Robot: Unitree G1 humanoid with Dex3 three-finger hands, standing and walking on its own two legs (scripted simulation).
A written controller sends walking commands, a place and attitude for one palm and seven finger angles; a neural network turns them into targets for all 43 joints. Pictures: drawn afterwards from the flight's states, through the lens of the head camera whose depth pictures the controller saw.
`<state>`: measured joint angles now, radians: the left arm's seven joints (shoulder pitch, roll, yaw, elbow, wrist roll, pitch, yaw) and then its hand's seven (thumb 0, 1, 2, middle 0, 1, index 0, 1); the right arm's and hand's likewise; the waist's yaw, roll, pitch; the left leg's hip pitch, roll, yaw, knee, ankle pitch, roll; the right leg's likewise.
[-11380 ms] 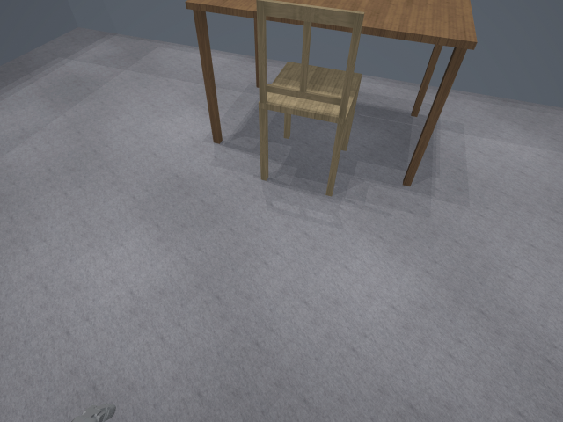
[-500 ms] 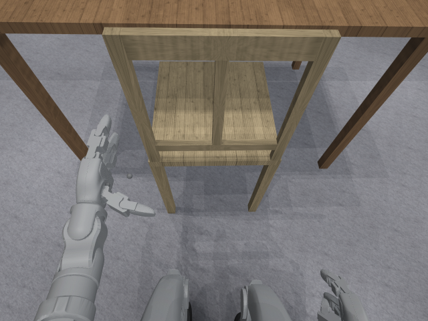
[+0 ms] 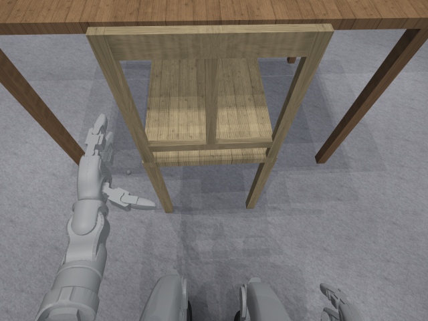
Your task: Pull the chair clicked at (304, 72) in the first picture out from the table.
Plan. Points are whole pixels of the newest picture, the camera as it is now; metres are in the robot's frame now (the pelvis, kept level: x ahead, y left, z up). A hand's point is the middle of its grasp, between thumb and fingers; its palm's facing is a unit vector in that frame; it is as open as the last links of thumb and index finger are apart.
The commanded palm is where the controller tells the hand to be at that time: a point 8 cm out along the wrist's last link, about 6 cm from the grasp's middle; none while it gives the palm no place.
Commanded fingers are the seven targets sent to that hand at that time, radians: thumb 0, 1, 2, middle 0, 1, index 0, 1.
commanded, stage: aim the fingers beside a spindle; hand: left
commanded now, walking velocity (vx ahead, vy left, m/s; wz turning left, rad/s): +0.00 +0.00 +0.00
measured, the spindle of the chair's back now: (211, 107) +0.54 +0.01 +0.02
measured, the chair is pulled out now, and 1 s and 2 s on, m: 0.00 0.00 0.00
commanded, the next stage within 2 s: none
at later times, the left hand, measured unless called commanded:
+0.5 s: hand (124, 171) +0.38 +0.17 +0.02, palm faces +0.07 -1.00 -0.05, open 16.9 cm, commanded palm +0.35 +0.21 +0.02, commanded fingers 0.00 -0.50 0.30 -0.06 -0.08 -0.06 -0.08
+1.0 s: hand (127, 177) +0.37 +0.17 +0.02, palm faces +0.04 -1.00 -0.03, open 16.9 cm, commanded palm +0.35 +0.22 +0.02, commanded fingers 0.00 -0.50 0.30 -0.06 -0.08 -0.06 -0.08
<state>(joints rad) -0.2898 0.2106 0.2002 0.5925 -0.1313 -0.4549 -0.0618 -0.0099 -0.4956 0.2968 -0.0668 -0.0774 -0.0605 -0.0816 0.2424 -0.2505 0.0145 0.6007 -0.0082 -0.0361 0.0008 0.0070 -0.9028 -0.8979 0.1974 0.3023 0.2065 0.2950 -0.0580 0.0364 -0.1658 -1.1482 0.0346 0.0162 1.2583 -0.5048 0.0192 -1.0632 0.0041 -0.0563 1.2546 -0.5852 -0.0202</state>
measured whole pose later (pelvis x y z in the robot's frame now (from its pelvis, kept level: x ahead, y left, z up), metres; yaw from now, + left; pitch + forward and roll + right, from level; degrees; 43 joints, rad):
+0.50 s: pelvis +0.00 +0.00 +0.00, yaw +0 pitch +23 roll -2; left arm -0.29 0.23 0.21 0.57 -0.16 -0.46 -0.11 -0.01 -0.50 0.30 -0.06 -0.08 -0.06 -0.08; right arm 0.23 -0.26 0.01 0.60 0.00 -0.04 -0.01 0.01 -0.90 -0.90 0.20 0.30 0.21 0.29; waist -0.05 0.04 -0.16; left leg -1.16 0.04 0.00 1.27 -0.51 0.01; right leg -1.07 0.01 -0.07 1.26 -0.59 -0.03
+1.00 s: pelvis +0.00 +0.00 +0.00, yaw +0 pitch +22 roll -2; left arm -0.28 0.22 0.18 0.58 -0.16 -0.46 -0.11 -0.01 -0.50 0.30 -0.06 -0.08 -0.06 -0.08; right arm 0.22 -0.26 0.01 0.60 0.00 -0.04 -0.01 0.01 -0.90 -0.90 0.20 0.30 0.21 0.29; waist -0.05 0.04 -0.16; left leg -1.16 0.03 0.00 1.27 -0.50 0.02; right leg -1.06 0.00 -0.07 1.26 -0.58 -0.02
